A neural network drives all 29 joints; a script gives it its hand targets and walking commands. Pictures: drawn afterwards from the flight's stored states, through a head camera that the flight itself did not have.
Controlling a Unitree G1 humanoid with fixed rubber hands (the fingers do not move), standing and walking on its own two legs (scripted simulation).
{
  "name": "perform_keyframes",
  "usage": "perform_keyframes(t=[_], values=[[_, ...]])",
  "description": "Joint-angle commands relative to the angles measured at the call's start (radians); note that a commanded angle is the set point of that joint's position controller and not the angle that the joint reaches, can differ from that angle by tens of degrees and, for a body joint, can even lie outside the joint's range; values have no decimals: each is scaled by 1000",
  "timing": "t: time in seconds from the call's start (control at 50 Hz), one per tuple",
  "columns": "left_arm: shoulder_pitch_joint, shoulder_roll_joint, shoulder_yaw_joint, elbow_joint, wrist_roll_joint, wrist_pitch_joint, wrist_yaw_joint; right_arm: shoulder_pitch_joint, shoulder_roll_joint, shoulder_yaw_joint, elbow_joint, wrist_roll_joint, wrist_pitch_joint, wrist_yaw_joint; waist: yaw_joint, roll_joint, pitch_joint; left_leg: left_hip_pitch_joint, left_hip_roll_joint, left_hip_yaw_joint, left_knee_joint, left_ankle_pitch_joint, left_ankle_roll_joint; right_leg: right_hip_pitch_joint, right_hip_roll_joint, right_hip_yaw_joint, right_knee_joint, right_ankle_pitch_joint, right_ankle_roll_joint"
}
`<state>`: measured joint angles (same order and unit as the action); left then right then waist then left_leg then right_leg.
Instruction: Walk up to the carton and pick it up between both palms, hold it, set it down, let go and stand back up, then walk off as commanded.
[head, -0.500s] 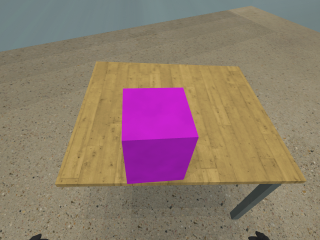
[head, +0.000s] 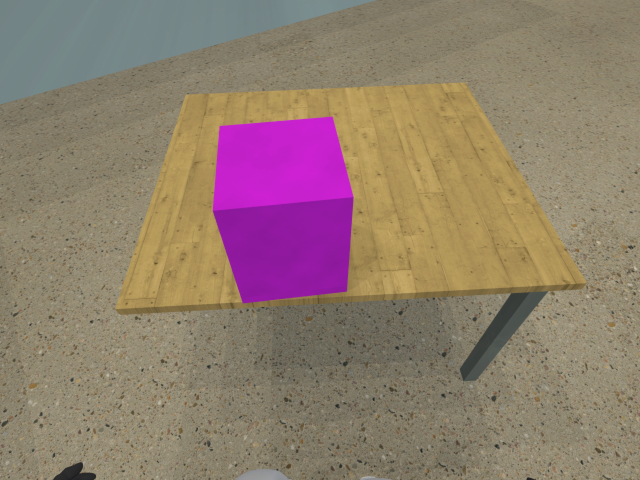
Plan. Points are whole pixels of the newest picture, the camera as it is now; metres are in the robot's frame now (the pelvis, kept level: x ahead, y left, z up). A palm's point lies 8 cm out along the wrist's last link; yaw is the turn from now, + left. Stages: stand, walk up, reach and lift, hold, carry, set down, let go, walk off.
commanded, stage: walk off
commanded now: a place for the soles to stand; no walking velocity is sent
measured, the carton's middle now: (286, 212) +0.57 +0.06 -0.04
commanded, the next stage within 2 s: none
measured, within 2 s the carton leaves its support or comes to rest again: neither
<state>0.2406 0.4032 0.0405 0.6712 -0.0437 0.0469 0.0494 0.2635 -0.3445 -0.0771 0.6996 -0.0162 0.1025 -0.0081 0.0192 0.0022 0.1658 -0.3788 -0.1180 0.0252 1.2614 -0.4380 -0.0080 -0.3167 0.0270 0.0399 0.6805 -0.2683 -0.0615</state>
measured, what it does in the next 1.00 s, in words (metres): walks backwards: left foot, then right foot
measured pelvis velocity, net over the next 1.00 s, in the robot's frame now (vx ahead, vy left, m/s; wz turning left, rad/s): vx -0.22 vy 0.10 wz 0.06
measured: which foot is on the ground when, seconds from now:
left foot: up 0.00-0.22, down 0.24-0.80, up 0.82-0.98, down 1.00-1.00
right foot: down 0.00-0.24, up 0.26-0.78, down 0.80-1.00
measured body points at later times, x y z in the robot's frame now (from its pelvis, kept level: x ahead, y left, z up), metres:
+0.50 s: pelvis -0.14 +0.09 +0.01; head -0.12 +0.13 +0.46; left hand -0.04 +0.41 -0.11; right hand -0.01 -0.22 -0.06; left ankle -0.06 +0.13 -0.72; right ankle -0.10 -0.10 -0.64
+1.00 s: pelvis -0.22 +0.10 +0.00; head -0.24 +0.12 +0.45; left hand -0.11 +0.42 -0.10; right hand -0.16 -0.22 -0.08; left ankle -0.28 +0.18 -0.72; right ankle -0.15 -0.04 -0.72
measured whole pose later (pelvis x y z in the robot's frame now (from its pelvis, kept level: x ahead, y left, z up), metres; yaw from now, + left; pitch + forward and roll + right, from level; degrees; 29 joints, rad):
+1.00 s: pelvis -0.22 +0.10 +0.00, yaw +3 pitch -3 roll -3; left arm 0.25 0.42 0.04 0.70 -0.03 0.06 0.03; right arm 0.43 -0.35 -0.09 0.64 -0.02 0.05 0.00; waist -0.03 -0.01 0.00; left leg -0.18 0.00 -0.01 0.70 -0.45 0.00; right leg -0.32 0.06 0.04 0.60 -0.24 -0.03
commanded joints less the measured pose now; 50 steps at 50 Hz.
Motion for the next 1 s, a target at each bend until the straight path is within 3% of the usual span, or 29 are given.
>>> perform_keyframes(t=[0.0,0.12,0.16,0.18,0.2,0.22,0.24,0.26,0.3,0.34,0.38,0.4,0.44,0.5,0.54,0.58,0.6,0.66,0.7,0.74,0.76,0.78,0.82,0.84,0.86,0.92,0.94,0.96,0.98], values=[[-61,232,115,-82,101,-22,33,85,-238,-60,-80,-14,13,1,-32,-114,-109,-57,10,-212,8,-29,-8,-13,-295,317,-340,-73,-173],[-99,246,116,-126,118,-20,31,79,-228,-57,-119,-10,-1,13,-15,-165,-150,5,103,-174,-293,-93,33,-1,-308,310,-317,-105,-166],[-121,275,120,-105,114,-11,26,179,-233,-64,-67,-2,-13,20,-64,-185,-201,155,162,-170,-491,-68,58,-84,-320,299,-296,-184,-106],[-110,268,120,-100,106,-1,18,183,-230,-68,-54,6,-23,24,-73,-125,-224,241,137,-131,-599,-64,68,-130,-241,213,-250,-286,-45],[-148,248,113,-102,105,-6,19,240,-259,-82,-30,1,-31,28,-112,-54,-208,291,180,-220,-722,-41,73,-240,-164,119,-48,-365,-2],[-26,157,93,-62,95,5,12,147,-336,-70,-71,-15,-44,14,-75,336,-137,114,406,-604,-1000,-151,118,-337,74,-24,370,-469,67],[-5,212,126,-61,91,14,33,30,-369,-66,-105,-15,-53,8,-52,222,-17,-144,459,-741,-1122,-368,133,-269,128,161,493,-411,83],[-50,222,125,-75,81,21,35,-92,-348,-78,-142,-22,-41,1,-41,149,58,-253,423,-702,-1195,-520,79,-262,143,216,574,-335,86],[46,210,105,-28,64,25,25,-151,-298,-53,-157,-17,-56,-13,9,88,97,-156,352,-504,-1117,-270,16,-249,82,218,547,-191,95],[72,189,86,8,56,12,23,-99,-222,-35,-149,-1,-64,-16,-11,82,-76,160,323,-363,-951,263,-1,-300,82,187,503,-164,96],[74,183,83,12,67,4,16,-33,-212,-34,-147,-11,-71,-18,-47,37,-182,244,341,-395,-924,145,64,-273,91,163,514,-188,86],[35,198,89,11,52,6,13,-33,-205,-37,-153,-9,-70,-15,-60,65,-190,294,321,-407,-936,88,22,-303,71,180,462,-167,85],[56,179,75,18,51,4,9,-43,-226,-32,-131,-14,-65,-17,-54,78,-106,198,303,-380,-987,50,47,-261,76,148,451,-155,88],[170,201,89,56,55,6,-2,-99,-250,-65,-153,-18,-59,-14,-1,205,-122,118,261,-317,-1130,-244,-66,-134,72,53,358,-128,78],[141,181,81,37,57,1,-6,-117,-247,-66,-157,-19,-62,-14,-32,152,-124,183,296,-344,-1067,-188,9,-175,47,75,336,-147,84],[144,192,88,33,65,-1,-13,-75,-254,-64,-163,-10,-63,-13,-26,90,-150,204,303,-323,-1115,-190,-29,-130,39,-4,255,-172,70],[212,198,98,70,62,-1,-18,-94,-268,-71,-163,-24,-62,-14,-3,186,-160,181,273,-276,-1155,-224,-93,-77,34,-53,239,-179,69],[410,218,99,118,66,-1,-21,-173,-287,-70,-191,-24,-36,-12,51,262,-167,152,217,-172,-1226,-51,-243,156,64,-165,-95,-180,59],[261,154,91,79,62,-16,-28,-29,-250,-53,-124,-19,-37,-2,-29,138,-228,291,222,-186,-952,-104,-26,123,21,-60,-331,-50,41],[174,191,104,50,59,-15,-37,-2,-270,-54,-109,-3,-48,-19,-19,-41,-225,169,165,-185,-662,-260,-26,76,-81,90,-312,-55,-50],[112,202,102,-3,67,-17,-29,-7,-234,-46,-135,9,-57,-13,-21,-205,-145,93,114,-122,-407,-243,-33,-53,-218,325,-414,-241,-120],[15,248,115,-62,80,-30,-26,-7,-216,-75,-148,3,-64,-12,-47,-119,-73,154,23,-95,-80,-110,-20,-368,-390,587,-616,-624,-216],[-299,286,150,-131,118,-46,-3,170,-265,-112,-98,22,-36,11,-183,-265,44,304,92,-250,303,-13,-13,-739,-374,389,-644,-521,-177],[-336,275,142,-147,119,-38,-1,202,-288,-119,-88,16,-25,18,-213,-197,43,327,65,-190,267,21,5,-733,-293,309,-588,-521,-110],[-280,238,119,-139,112,-35,-6,211,-275,-92,-125,17,-33,15,-190,-161,14,208,134,-187,60,36,12,-507,-260,308,-497,-463,-105],[-50,204,112,-103,110,-19,-20,166,-176,-54,-161,12,-89,18,-56,-130,-175,100,208,-140,-707,-136,26,79,-212,271,-224,-220,-63],[59,198,103,-86,99,-12,-21,148,-151,-44,-153,9,-102,12,-26,-77,-239,136,147,-47,-909,-78,-5,193,-166,200,-146,-202,-44],[73,174,100,-35,91,0,-23,159,-175,-45,-104,8,-104,-4,-27,-80,-179,263,196,-141,-981,-43,-11,-24,-140,176,23,-297,-21],[120,110,68,-12,71,4,-34,178,-240,-48,-109,-7,-112,-17,-10,73,-110,241,303,-334,-1021,-150,-23,-186,-45,67,159,-216,28]])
